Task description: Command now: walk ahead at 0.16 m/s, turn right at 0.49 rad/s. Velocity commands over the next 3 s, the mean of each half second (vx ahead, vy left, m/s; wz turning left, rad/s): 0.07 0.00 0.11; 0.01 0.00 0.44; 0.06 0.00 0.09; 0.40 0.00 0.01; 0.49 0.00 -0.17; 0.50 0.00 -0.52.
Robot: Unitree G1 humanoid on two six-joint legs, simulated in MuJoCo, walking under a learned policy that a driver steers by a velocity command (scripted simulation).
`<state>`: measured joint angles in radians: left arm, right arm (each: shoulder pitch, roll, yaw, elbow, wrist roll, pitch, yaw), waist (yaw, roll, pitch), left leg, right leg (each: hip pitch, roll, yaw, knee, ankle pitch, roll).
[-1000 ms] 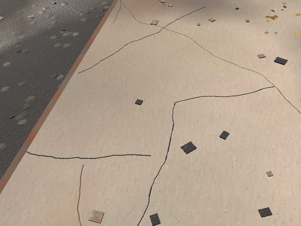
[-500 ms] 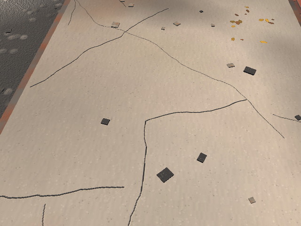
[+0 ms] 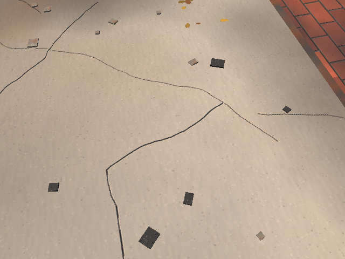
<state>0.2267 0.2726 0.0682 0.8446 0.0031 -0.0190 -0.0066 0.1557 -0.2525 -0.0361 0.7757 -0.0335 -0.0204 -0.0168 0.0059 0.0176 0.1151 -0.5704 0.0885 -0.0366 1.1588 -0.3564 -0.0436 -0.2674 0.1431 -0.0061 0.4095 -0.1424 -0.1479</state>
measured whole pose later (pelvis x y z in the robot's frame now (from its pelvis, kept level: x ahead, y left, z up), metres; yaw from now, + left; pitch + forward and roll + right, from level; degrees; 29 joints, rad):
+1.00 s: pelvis +0.09 +0.01 +0.01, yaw +22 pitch +0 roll +2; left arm 0.22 0.25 0.02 0.78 0.02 0.01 0.04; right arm 0.19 -0.32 -0.09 0.81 -0.02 0.07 0.01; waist 0.00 0.06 0.05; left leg -0.42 -0.13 -0.14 1.00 -0.42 -0.03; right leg -0.20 0.02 0.02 0.40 -0.21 -0.05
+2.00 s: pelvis +0.28 +0.05 +0.00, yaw +23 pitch +1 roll +0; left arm 0.49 0.17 0.00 1.06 0.02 -0.09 0.00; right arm 0.04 -0.24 -0.02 0.91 -0.03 -0.02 0.04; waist 0.05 0.04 0.04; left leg -0.62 0.06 0.07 0.74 -0.08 0.04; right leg 0.12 0.07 -0.03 0.15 -0.28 -0.08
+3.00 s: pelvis +0.80 +0.22 +0.01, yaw -1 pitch +1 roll +0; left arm 0.37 0.26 0.07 0.95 0.00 -0.05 0.00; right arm 0.08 -0.25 -0.04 0.79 -0.04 -0.03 0.02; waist 0.05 0.03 0.05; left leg -0.67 0.13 -0.04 0.87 -0.13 -0.05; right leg -0.07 0.15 0.06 0.29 -0.22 -0.14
